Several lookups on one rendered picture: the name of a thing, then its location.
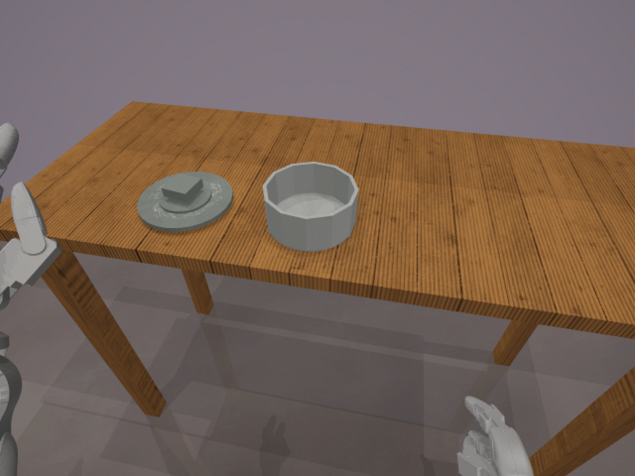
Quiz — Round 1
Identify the robot left forearm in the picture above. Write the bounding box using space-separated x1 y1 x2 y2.
0 331 22 476

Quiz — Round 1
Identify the knob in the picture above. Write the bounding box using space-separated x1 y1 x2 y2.
162 174 203 202

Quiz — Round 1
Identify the pot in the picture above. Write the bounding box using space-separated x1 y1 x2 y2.
263 162 359 252

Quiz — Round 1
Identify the lid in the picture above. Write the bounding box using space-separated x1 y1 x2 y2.
137 172 233 232

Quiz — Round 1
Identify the left robot hand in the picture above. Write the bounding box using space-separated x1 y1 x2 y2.
0 123 62 310

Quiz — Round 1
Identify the table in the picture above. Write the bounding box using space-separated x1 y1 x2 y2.
0 101 635 476

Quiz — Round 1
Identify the right robot hand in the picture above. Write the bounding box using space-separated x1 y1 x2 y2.
457 396 534 476

